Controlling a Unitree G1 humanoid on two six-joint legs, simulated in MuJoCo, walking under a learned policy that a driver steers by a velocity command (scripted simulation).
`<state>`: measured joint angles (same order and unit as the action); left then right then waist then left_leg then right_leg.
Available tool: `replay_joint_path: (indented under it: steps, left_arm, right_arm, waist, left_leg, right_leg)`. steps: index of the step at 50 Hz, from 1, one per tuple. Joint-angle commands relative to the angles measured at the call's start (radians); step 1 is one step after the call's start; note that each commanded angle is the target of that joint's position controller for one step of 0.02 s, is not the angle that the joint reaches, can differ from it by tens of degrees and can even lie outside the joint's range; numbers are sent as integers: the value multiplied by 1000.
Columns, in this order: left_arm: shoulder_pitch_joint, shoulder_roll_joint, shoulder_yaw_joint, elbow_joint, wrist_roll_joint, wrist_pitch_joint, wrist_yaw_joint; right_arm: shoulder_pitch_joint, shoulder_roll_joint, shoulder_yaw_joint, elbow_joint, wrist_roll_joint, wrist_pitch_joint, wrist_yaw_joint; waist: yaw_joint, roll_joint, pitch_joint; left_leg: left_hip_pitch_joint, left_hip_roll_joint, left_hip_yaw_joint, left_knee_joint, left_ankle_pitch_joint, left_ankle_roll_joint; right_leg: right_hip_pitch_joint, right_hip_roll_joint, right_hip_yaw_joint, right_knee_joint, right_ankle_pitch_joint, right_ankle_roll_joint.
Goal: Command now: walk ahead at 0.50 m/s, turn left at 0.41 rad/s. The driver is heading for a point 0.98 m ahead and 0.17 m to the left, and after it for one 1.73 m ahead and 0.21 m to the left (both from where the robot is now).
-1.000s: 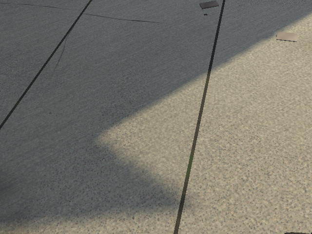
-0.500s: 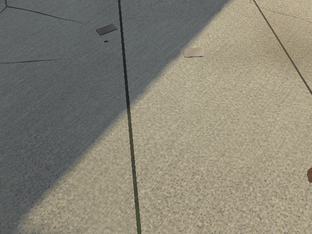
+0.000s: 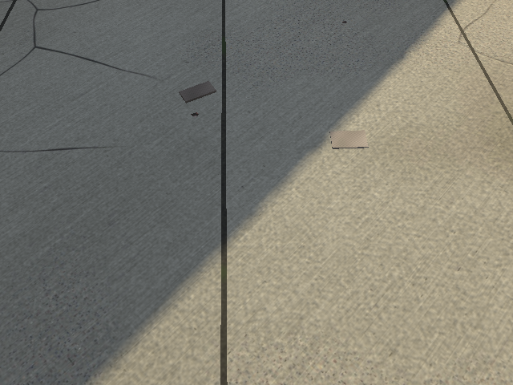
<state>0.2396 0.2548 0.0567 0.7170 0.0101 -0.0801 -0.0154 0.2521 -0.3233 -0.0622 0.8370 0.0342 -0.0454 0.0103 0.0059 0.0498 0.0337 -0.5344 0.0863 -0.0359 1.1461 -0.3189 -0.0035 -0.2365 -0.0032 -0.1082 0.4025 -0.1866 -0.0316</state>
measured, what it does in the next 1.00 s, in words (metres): walks ahead: left foot, then right foot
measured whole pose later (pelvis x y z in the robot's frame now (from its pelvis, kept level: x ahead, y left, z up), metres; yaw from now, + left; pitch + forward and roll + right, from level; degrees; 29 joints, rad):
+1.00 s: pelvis +0.57 +0.12 -0.01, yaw +9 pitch +2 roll +0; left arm 0.22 0.29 0.06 0.72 -0.01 -0.07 -0.04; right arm 0.25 -0.29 -0.03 0.77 0.00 -0.10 0.01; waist 0.01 0.01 0.04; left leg -0.38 -0.01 -0.04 1.18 -0.38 0.02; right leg -0.36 0.10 0.01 0.49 -0.15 -0.10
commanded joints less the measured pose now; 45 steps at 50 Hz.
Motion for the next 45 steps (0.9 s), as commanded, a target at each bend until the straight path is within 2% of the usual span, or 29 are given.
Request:
replay_joint_path:
  steps: [1, 4, 7, 10, 12, 14, 15, 16, 17, 18, 19, 20, 21, 22, 23, 26, 28, 31, 34, 38, 40, 41, 42, 43, 44, 45]
  left_arm:
    - [-39, 113, 36, -37, 3, -36, 10]
    - [-22, 140, 47, -10, 6, -35, 22]
    - [7, 175, 58, 12, -2, -27, 31]
    - [46, 199, 69, 40, -19, -12, 33]
    - [57, 215, 76, 54, -30, 3, 32]
    - [44, 246, 84, 56, -39, 18, 35]
    - [26, 253, 84, 53, -44, 28, 36]
    - [35, 229, 73, 48, -41, 32, 39]
    - [68, 146, 46, 15, -3, 24, 42]
    - [94, 72, 15, -30, 0, -10, 36]
    - [-22, 167, 32, -46, -38, -41, 23]
    - [-70, 172, 32, -62, -57, -58, 18]
    - [-68, 162, 31, -50, -35, -65, 27]
    - [-58, 173, 40, -38, -10, -60, 35]
    - [-40, 175, 44, -34, -4, -48, 33]
    - [-20, 132, 33, -21, 1, -19, 26]
    - [-78, 105, 20, -31, -2, -12, 22]
    - [-164, 86, 6, -42, -15, -16, 8]
    - [-237, 88, 1, -59, -30, -21, -9]
    - [-284, 95, -2, -89, -33, -25, -37]
    - [-251, 106, 2, -92, -30, -25, -49]
    - [-203, 123, 11, -83, -26, -22, -49]
    - [-110, 153, 28, -63, -23, -17, -46]
    - [29, 197, 52, -31, -21, -13, -38]
    - [170, 284, 76, -17, -20, -6, -27]
    - [187, 297, 73, -9, -33, -11, -32]
  right_arm:
    - [7, -18, -8, -71, -5, 17, -2]
    - [-61, -6, -3, -95, -12, 18, 10]
    - [-162, 7, 7, -127, -15, 13, 31]
    - [-240, -4, 7, -165, -14, 15, 45]
    - [-263, -19, 2, -185, -15, 17, 53]
    - [-210, -51, -16, -190, -15, 21, 54]
    - [-96, -82, -37, -165, -11, 23, 51]
    - [78, -148, -75, -114, -7, 28, 38]
    - [179, -263, -110, -92, -2, 38, 14]
    - [118, -310, -104, -137, -6, 22, 20]
    - [116, -215, -75, -149, -11, 6, 31]
    - [96, -169, -63, -142, -14, -8, 31]
    - [34, -139, -55, -147, -12, -14, 29]
    - [-21, -99, -43, -159, -17, -17, 25]
    - [-49, -86, -37, -176, -28, -17, 19]
    - [-39, -84, -34, -168, -30, -26, 2]
    - [-7, -92, -33, -145, -30, -30, -8]
    - [26, -97, -28, -124, -31, -33, -12]
    - [66, -115, -28, -93, -34, -37, -10]
    - [98, -121, -32, -52, -34, -23, -13]
    - [81, -133, -37, -51, -32, -12, -21]
    - [66, -145, -40, -56, -33, -8, -26]
    - [51, -152, -41, -62, -34, 1, -31]
    - [32, -146, -36, -73, -34, 8, -39]
    - [77, -103, -17, -101, -59, -1, -45]
    - [175, 3, 18, -113, -67, -28, -22]
  waist:
    - [-21, -126, -23]
    - [-7, -110, 4]
    - [29, -94, 33]
    - [52, -89, 61]
    - [48, -95, 63]
    - [2, -124, 4]
    - [-68, -121, -61]
    - [-148, -93, -154]
    - [-146, 101, -220]
    - [-61, 228, -364]
    - [-129, 77, -335]
    - [-114, 52, -218]
    - [-66, -27, -142]
    - [-29, -15, -111]
    - [-2, 7, -99]
    - [13, -2, -91]
    - [-12, 4, -62]
    - [-58, 18, -32]
    - [-96, 11, 10]
    - [-105, -6, 45]
    - [-76, 9, 18]
    - [-48, 28, -26]
    - [4, 36, -91]
    - [82, 14, -170]
    - [108, -130, -296]
    - [36, -332, -390]
  left_leg:
    - [-133, 61, -65, -37, 94, -16]
    - [-151, 54, -55, -204, 245, -19]
    - [-119, 38, 1, -364, 343, -3]
    - [-132, 29, 32, -452, 308, 28]
    - [-126, 10, 64, -485, 229, 59]
    - [-6, -56, 128, -490, 126, 100]
    - [146, -108, 161, -523, 120, 129]
    - [410, -158, 155, -564, 160, 166]
    - [701, 40, -195, -609, 144, 260]
    - [894, 228, -769, -803, -92, 434]
    - [880, 238, -753, -888, -123, 386]
    - [776, 209, -613, -881, -66, 351]
    - [629, 163, -498, -871, 42, 315]
    - [516, 126, -409, -875, 153, 293]
    - [443, 103, -372, -895, 216, 290]
    - [368, 84, -254, -930, 407, 296]
    - [362, 65, -175, -946, 471, 271]
    - [365, 38, -90, -967, 407, 221]
    - [421, 79, -79, -993, 323, 211]
    - [604, 146, -47, -943, 435, 197]
    - [655, 154, -12, -867, 659, 173]
    - [667, 146, 6, -798, 853, 160]
    - [664, 127, 33, -669, 1028, 143]
    - [581, 87, 75, -466, 1051, 110]
    - [310, 27, 108, -134, 709, 63]
    - [-87, -181, 21, 155, -207, 6]
  right_leg:
    - [100, -286, 195, -269, 172, -174]
    - [120, -265, 78, -285, 201, -156]
    - [138, -263, -8, -291, 205, -136]
    - [223, -289, -47, -266, 208, -118]
    - [286, -305, -68, -211, 298, -103]
    - [317, -300, -99, -65, 633, -80]
    - [295, -276, -128, 101, 770, -58]
    - [182, -229, -152, 337, 736, -20]
    - [-153, -147, -158, 698, 213, 47]
    - [-456, 49, 65, 964, -416, 85]
    - [-567, -2, 202, 1006, -372, 61]
    - [-603, -41, 188, 958, -288, 34]
    - [-554, -86, 189, 867, -211, 27]
    - [-479, -116, 196, 783, -161, 30]
    - [-418, -126, 200, 750, -127, 36]
    - [-381, -125, 164, 633, -43, 71]
    - [-404, -129, 149, 508, 85, 86]
    - [-373, -111, 128, 311, 293, 71]
    - [-378, -92, 118, 206, 371, 46]
    - [-474, -63, 125, 143, 250, -5]
    - [-427, -30, 101, 131, 157, -38]
    - [-349, 3, 69, 140, 111, -55]
    - [-223, 44, 37, 140, 85, -78]
    - [-12, 61, 47, 107, 136, -112]
    - [320, -130, 324, 138, 191, -204]
    - [615, -316, 840, 9, -37, -370]
Next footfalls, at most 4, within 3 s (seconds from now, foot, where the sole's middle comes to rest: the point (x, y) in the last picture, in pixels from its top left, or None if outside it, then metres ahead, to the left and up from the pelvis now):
0.32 left None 0.32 0.17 -0.78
0.86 right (255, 309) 0.68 0.07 -0.78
1.34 left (183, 235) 0.94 0.30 -0.78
1.72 right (263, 226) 0.97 0.05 -0.78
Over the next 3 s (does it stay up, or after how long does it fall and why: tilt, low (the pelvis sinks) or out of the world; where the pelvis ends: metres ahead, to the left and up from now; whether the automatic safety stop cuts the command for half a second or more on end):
stays up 0.96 0.21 0.00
